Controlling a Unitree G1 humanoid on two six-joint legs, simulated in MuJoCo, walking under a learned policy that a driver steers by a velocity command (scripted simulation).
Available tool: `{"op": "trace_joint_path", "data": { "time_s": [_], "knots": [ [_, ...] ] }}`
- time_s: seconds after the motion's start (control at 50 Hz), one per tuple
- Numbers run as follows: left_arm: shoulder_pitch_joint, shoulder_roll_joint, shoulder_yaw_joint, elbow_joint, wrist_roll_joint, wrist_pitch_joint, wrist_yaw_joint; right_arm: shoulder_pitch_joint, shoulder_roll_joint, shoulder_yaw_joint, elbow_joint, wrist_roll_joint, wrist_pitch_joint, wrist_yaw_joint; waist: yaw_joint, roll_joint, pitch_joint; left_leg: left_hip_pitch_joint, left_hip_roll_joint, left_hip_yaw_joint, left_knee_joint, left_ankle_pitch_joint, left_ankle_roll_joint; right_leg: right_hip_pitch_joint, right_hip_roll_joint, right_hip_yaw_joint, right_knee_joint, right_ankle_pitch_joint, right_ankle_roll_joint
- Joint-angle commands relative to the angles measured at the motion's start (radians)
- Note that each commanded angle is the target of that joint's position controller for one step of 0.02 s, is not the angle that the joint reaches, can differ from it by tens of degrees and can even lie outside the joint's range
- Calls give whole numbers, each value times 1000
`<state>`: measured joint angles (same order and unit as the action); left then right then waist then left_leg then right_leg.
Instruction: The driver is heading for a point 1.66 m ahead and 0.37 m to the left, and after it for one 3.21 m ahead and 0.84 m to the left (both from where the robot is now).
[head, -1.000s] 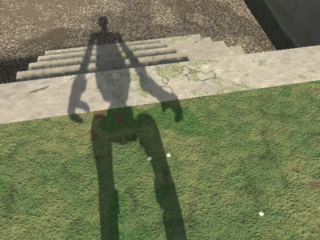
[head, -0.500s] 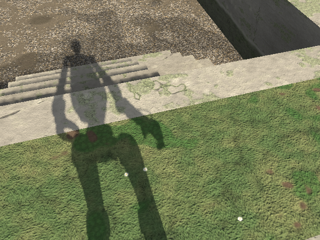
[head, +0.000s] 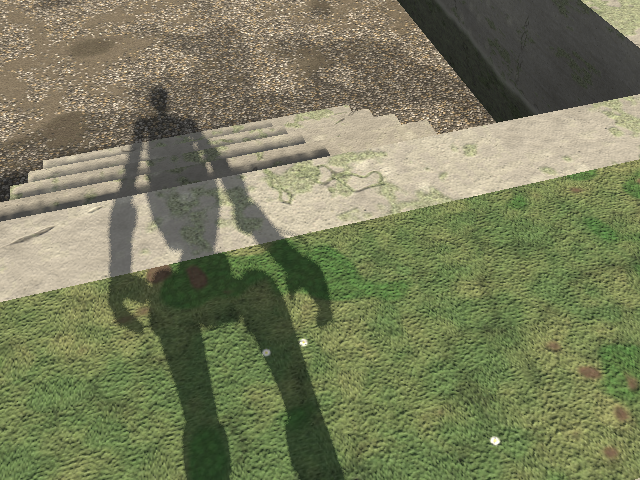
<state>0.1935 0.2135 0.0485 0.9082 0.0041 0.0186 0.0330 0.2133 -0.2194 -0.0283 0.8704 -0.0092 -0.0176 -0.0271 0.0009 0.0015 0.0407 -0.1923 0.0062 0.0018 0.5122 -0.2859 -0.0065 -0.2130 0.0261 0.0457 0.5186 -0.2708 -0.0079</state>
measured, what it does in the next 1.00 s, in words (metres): stands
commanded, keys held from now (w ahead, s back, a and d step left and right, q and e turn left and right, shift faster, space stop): no key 0.86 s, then w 0.14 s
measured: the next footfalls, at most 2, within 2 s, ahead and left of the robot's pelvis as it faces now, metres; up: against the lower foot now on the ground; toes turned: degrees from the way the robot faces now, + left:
left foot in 1.56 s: +0.43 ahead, +0.12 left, +0.00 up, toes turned +3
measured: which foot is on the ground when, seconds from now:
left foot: down 0.00-1.00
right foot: down 0.00-1.00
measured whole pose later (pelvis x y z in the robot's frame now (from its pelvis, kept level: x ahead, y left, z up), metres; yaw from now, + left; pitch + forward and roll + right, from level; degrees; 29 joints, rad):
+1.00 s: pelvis +0.01 +0.01 +0.00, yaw +0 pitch -1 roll +0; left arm 0.28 0.19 0.02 1.13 -0.01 -0.01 0.04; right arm 0.32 -0.20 -0.02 1.07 0.02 -0.02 -0.04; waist 0.00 0.00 0.00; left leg -0.21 -0.01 0.00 0.54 -0.36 0.04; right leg -0.25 0.01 0.03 0.60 -0.42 -0.03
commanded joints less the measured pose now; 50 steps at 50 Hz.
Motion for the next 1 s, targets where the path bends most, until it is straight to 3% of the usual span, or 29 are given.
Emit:
{"op": "trace_joint_path", "data": {
  "time_s": [0.02, 0.4, 0.86, 0.88, 0.9, 0.94, 0.96, 1.0],
  "knots": [
    [-5, 106, 22, -17, -1, -11, 6, 5, -104, -23, -24, 1, -10, -5, -1, 0, -23, -30, 37, -41, -98, 123, 15, 26, -50, 55, -87, 161, -20],
    [10, 92, 9, 135, -4, -12, 12, 50, -95, -12, 111, 4, -4, -14, 0, -2, 0, -26, 21, -32, -124, 113, 22, 25, -40, 28, -113, 147, -13],
    [68, 69, -15, 196, -5, -17, 14, 102, -67, 3, 183, 7, 0, -13, -1, 1, 14, -37, 13, -34, -133, 104, 33, 4, -35, 9, -118, 126, -5],
    [88, 57, -18, 207, -5, -16, 15, 121, -57, 6, 194, 7, 1, -14, 0, 4, -11, -28, 4, -27, -141, -1, 36, 14, -23, -6, -118, 34, -6],
    [96, 61, -16, 210, -11, -15, 17, 125, -71, 0, 197, 13, 5, -17, -1, 15, 3, -44, -5, -29, -142, -166, 49, -9, 1, -28, -92, -115, -14],
    [83, 76, -10, 193, -15, -24, 18, 127, -109, -13, 184, 23, 3, -21, -9, 43, 76, -107, 36, -101, -174, -460, 100, -119, 13, -38, -37, -354, -40],
    [66, 62, -13, 179, -16, -37, 14, 147, -123, -18, 182, 29, -6, -20, -20, 71, 102, -102, 87, -176, -207, -520, 132, -174, 7, -38, 4, -347, -47],
    [45, 21, -22, 158, -20, -71, -2, 199, -171, -38, 191, 36, -25, -13, -34, 172, 96, -42, 246, -398, -316, -570, 218, -239, 5, -87, 177, -178, -40]
  ]
}}
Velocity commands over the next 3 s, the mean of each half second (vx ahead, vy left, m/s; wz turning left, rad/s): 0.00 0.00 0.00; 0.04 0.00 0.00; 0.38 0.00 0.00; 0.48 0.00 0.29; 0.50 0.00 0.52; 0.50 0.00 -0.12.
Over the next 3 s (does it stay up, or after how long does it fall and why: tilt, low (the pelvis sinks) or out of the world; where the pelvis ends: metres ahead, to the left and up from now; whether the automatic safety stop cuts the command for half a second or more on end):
stays up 0.98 0.26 0.00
